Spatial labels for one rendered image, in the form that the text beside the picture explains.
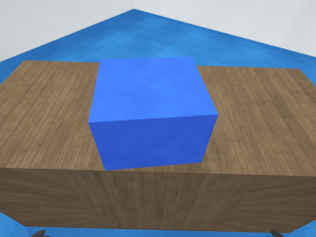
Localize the carton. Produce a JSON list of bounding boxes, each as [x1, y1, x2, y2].
[[88, 56, 218, 171]]

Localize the pedestal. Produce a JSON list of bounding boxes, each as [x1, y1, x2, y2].
[[0, 60, 316, 234]]

